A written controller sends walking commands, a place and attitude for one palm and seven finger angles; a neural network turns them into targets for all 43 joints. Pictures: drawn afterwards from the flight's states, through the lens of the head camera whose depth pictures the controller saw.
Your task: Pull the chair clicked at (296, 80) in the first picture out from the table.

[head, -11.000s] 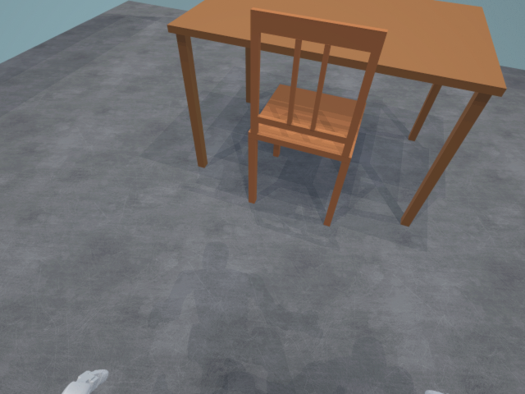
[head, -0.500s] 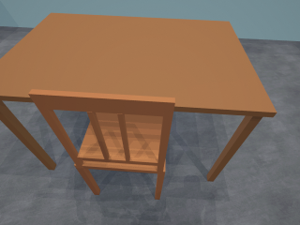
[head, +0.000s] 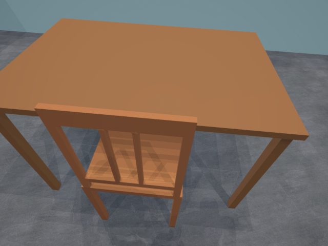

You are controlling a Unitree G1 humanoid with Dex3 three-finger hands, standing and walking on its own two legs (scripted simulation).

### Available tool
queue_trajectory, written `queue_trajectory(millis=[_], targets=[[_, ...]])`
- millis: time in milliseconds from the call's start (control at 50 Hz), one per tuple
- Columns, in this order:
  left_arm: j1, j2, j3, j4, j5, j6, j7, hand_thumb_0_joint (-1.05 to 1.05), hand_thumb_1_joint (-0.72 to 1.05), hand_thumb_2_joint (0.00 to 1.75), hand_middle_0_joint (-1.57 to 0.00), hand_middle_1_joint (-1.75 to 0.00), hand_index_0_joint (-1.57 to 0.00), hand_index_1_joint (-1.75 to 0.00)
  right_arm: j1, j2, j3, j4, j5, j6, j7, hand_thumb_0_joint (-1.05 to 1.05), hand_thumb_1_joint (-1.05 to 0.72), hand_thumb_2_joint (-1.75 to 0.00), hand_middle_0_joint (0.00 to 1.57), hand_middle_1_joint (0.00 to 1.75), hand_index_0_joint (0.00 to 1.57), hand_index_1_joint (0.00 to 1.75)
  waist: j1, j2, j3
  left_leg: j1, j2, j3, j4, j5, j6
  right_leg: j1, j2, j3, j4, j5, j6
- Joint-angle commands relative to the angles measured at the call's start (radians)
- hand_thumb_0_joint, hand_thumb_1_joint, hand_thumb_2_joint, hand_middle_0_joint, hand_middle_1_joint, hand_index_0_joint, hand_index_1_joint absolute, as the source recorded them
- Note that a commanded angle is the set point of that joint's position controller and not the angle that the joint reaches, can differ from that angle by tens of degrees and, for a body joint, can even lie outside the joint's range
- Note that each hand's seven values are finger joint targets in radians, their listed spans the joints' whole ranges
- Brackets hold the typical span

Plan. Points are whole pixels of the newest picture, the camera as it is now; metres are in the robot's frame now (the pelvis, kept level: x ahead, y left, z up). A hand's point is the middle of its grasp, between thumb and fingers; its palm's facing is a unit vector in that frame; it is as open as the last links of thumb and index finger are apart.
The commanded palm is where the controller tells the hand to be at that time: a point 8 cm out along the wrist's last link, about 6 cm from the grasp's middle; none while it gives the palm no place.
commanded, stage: look again from close up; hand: left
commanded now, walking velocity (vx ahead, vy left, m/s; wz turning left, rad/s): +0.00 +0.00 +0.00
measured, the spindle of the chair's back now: (111, 157) +0.39 +0.20 -0.09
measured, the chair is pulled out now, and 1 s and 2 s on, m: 0.00 0.00 0.00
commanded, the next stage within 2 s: raise the hand toward the chair's back in 0.84 s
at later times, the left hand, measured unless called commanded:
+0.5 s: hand out of the picture +0.04 +0.23 -0.18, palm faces -0.01 -0.97 -0.24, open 7.4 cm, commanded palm none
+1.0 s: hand out of the picture +0.03 +0.22 -0.16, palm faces +0.11 -0.97 -0.20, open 7.4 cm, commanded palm +0.09 +0.26 -0.08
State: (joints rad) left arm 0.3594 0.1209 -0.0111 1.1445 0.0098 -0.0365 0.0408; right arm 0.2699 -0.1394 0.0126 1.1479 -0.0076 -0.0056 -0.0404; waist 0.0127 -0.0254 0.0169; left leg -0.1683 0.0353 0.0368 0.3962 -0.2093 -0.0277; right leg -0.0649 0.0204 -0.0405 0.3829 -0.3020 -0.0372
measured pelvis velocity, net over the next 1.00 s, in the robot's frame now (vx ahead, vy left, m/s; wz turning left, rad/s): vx -0.02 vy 0.04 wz -0.02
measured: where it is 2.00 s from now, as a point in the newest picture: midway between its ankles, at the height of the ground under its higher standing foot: outside the picture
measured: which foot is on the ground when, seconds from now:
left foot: down 0.00-1.00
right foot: down 0.00-1.00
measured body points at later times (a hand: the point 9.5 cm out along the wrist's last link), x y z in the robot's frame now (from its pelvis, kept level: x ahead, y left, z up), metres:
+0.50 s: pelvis -0.01 +0.04 -0.01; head +0.00 +0.05 +0.44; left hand +0.04 +0.28 -0.16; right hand +0.01 -0.19 -0.16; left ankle +0.00 +0.14 -0.74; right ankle -0.06 -0.09 -0.74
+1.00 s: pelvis -0.02 +0.04 -0.01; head +0.01 +0.05 +0.44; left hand +0.02 +0.27 -0.15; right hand +0.02 -0.20 -0.15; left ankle +0.00 +0.14 -0.74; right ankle -0.06 -0.09 -0.74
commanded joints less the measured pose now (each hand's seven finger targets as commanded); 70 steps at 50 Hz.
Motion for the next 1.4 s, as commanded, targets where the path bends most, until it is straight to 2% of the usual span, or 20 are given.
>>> queue_trajectory(millis=[0,20,40,60,120,180,300,660,900,920,940,960,980,1000,1020,1080,1140,1180,1240,1380], targets=[[0.099,0.096,0.016,-0.009,0.002,-0.004,0.001,0.00,0.90,0.90,-0.20,-0.30,-0.20,-0.30,0.065,-0.074,-0.006,-0.029,-0.001,-0.014,0.001,0.00,-0.90,-0.90,0.20,0.30,0.20,0.30,-0.007,0.022,0.061,0.052,0.064,-0.062,-0.033,0.199,0.038,-0.112,-0.120,0.099,-0.086,0.319,0.015],[0.101,0.097,0.017,-0.008,0.002,-0.005,0.001,0.00,0.90,0.90,-0.20,-0.30,-0.20,-0.30,0.066,-0.074,-0.006,-0.028,-0.001,-0.016,0.001,0.00,-0.90,-0.90,0.20,0.30,0.20,0.30,-0.004,0.020,0.050,0.059,0.065,-0.062,-0.033,0.208,0.040,-0.106,-0.123,0.093,-0.082,0.325,0.015],[0.120,0.124,0.016,-0.005,0.024,-0.037,0.042,0.00,0.90,0.90,-0.20,-0.30,-0.20,-0.30,-0.047,-0.113,-0.016,-0.103,0.003,-0.034,0.014,0.00,-0.90,-0.90,0.20,0.30,0.20,0.30,0.017,0.049,0.109,-0.070,0.057,0.005,0.235,0.246,0.016,-0.161,-0.190,0.176,-0.063,0.809,0.069],[0.090,0.176,0.031,-0.057,0.015,-0.037,0.036,0.00,0.90,0.90,-0.20,-0.30,-0.20,-0.30,0.016,-0.052,-0.016,-0.138,0.002,-0.020,0.018,0.00,-0.90,-0.90,0.20,0.30,0.20,0.30,-0.041,0.004,0.054,-0.109,0.022,-0.033,0.213,-0.064,0.037,-0.100,-0.223,0.182,-0.008,0.831,0.019],[0.009,0.140,0.022,-0.103,0.005,-0.026,0.019,0.00,0.90,0.90,-0.20,-0.30,-0.20,-0.30,0.061,-0.088,-0.029,-0.132,-0.004,-0.017,0.020,0.00,-0.90,-0.90,0.20,0.30,0.20,0.30,-0.050,0.005,-0.031,-0.054,0.030,-0.050,0.138,0.049,0.040,-0.129,-0.150,0.132,0.030,0.359,-0.031],[0.012,0.125,0.019,-0.118,0.003,-0.010,0.015,0.00,0.90,0.90,-0.20,-0.30,-0.20,-0.30,0.055,-0.121,-0.031,-0.135,-0.005,-0.027,0.015,0.00,-0.90,-0.90,0.20,0.30,0.20,0.30,-0.026,0.065,-0.051,-0.021,0.057,-0.073,0.126,0.186,0.058,-0.138,-0.107,0.103,0.073,0.265,-0.019],[-0.011,0.133,0.018,-0.150,0.007,0.019,0.010,0.00,0.90,0.90,-0.20,-0.30,-0.20,-0.30,0.027,-0.135,-0.032,-0.158,-0.006,-0.021,0.019,0.00,-0.90,-0.90,0.20,0.30,0.20,0.30,-0.014,0.021,0.085,-0.122,0.064,-0.129,0.044,0.046,0.077,-0.202,-0.072,0.095,0.061,0.011,-0.006],[-0.025,0.176,0.019,-0.166,0.004,0.019,0.005,0.00,0.90,0.90,-0.20,-0.30,-0.20,-0.30,0.028,-0.154,-0.028,-0.132,0.000,-0.039,0.016,0.00,-0.90,-0.90,0.20,0.30,0.20,0.30,-0.008,0.027,-0.029,0.020,0.067,-0.107,0.022,0.242,0.077,-0.144,-0.107,0.096,0.049,0.157,0.015],[0.010,0.170,0.008,-0.136,0.004,0.013,0.003,0.00,0.90,0.90,-0.20,-0.30,-0.20,-0.30,0.013,-0.143,-0.025,-0.096,0.005,-0.036,0.019,0.00,-0.90,-0.90,0.20,0.30,0.20,0.30,-0.009,0.015,0.014,0.016,0.061,-0.094,0.001,0.155,0.072,-0.162,-0.117,0.113,0.005,0.147,0.013],[0.041,0.160,0.015,-0.102,0.019,-0.002,0.035,0.00,0.90,0.90,-0.20,-0.30,-0.20,-0.30,-0.051,-0.174,-0.028,-0.160,0.005,-0.030,0.022,0.00,-0.90,-0.90,0.20,0.30,0.20,0.30,0.002,0.059,0.069,-0.041,0.085,-0.069,0.168,0.281,0.046,-0.198,-0.149,0.143,-0.015,0.323,0.020],[-0.674,0.417,0.183,-1.672,-0.184,-0.197,0.038,0.00,0.88,0.89,-0.20,-0.30,-0.20,-0.30,0.002,-0.311,-0.066,-0.494,0.056,-0.171,-0.015,0.00,-0.90,-0.90,0.20,0.30,0.20,0.30,-0.111,0.224,-0.468,0.243,-0.023,-0.066,0.068,0.368,0.042,-0.135,-0.053,-0.004,0.115,0.381,0.001],[-0.203,0.316,0.153,-1.399,-0.108,-0.143,0.068,0.00,0.85,0.88,-0.20,-0.29,-0.20,-0.29,-0.094,-0.198,-0.017,-0.438,0.053,-0.271,-0.048,0.00,-0.90,-0.90,0.20,0.30,0.20,0.30,0.004,0.359,-0.430,0.332,0.038,-0.060,0.041,0.497,0.037,-0.205,-0.025,-0.017,0.205,0.168,-0.009],[-0.155,0.254,0.104,-1.285,-0.123,-0.093,0.116,0.00,0.83,0.87,-0.19,-0.29,-0.19,-0.29,-0.083,-0.207,-0.033,-0.364,0.049,-0.296,-0.048,0.00,-0.90,-0.90,0.20,0.30,0.20,0.30,-0.036,0.276,-0.366,0.195,0.025,-0.063,0.047,0.398,0.005,-0.245,-0.023,-0.041,0.212,0.044,0.006],[0.115,0.008,-0.032,-1.053,-0.132,-0.004,0.098,0.00,0.81,0.86,-0.19,-0.29,-0.19,-0.29,-0.044,-0.169,-0.041,-0.357,0.062,-0.297,-0.032,0.00,-0.90,-0.90,0.20,0.30,0.20,0.30,-0.056,0.171,-0.182,0.093,0.035,-0.081,0.038,0.286,0.029,-0.324,-0.025,-0.052,0.205,0.012,0.012],[-0.056,0.015,-0.038,-1.245,-0.182,-0.038,0.071,0.00,0.78,0.85,-0.19,-0.28,-0.19,-0.28,-0.058,-0.215,-0.043,-0.436,0.067,-0.296,-0.031,0.00,-0.90,-0.90,0.20,0.30,0.20,0.30,-0.064,0.123,-0.092,-0.007,0.019,-0.092,0.055,0.156,0.036,-0.321,-0.029,-0.063,0.178,0.030,0.017],[-0.008,0.095,0.091,-1.030,-0.160,-0.188,0.009,0.00,0.71,0.82,-0.18,-0.27,-0.18,-0.27,-0.078,-0.240,-0.068,-0.489,0.028,-0.303,-0.034,0.00,-0.90,-0.90,0.20,0.30,0.20,0.30,-0.086,-0.102,0.012,-0.231,-0.035,-0.077,0.217,-0.033,0.045,-0.487,-0.010,-0.084,0.185,-0.015,0.026],[0.191,0.039,0.128,-0.866,-0.205,-0.394,-0.150,0.00,0.64,0.79,-0.17,-0.26,-0.17,-0.26,-0.141,-0.226,-0.091,-0.556,0.004,-0.298,-0.005,0.00,-0.90,-0.90,0.20,0.30,0.20,0.30,0.011,-0.305,-0.062,-0.455,-0.034,-0.059,0.378,-0.067,0.029,-0.633,-0.004,-0.075,0.367,-0.063,0.024],[0.291,0.119,0.216,-0.831,-0.227,-0.502,-0.280,0.00,0.60,0.77,-0.17,-0.25,-0.17,-0.25,-0.165,-0.221,-0.109,-0.608,0.018,-0.299,0.028,0.00,-0.90,-0.90,0.20,0.30,0.20,0.30,0.067,-0.179,-0.165,-0.514,-0.054,-0.031,0.456,-0.026,0.019,-0.588,-0.015,-0.029,0.446,0.032,0.010],[0.182,0.235,0.306,-0.881,-0.250,-0.550,-0.424,0.00,0.53,0.74,-0.16,-0.24,-0.16,-0.24,-0.192,-0.223,-0.114,-0.702,0.039,-0.291,0.038,0.00,-0.90,-0.90,0.20,0.30,0.20,0.30,0.059,0.007,-0.280,-0.583,-0.068,0.007,0.556,-0.060,0.024,-0.596,-0.032,0.019,0.517,0.004,0.006],[-0.174,0.300,0.320,-1.525,-0.319,-0.638,-0.308,0.00,0.36,0.67,-0.15,-0.22,-0.15,-0.22,-0.157,-0.189,-0.091,-0.746,0.027,-0.293,-0.014,0.00,-0.90,-0.90,0.20,0.30,0.20,0.30,-0.031,0.171,-0.419,-0.576,-0.024,-0.034,0.687,-0.143,0.062,-0.743,-0.012,0.104,0.536,-0.221,0.016]])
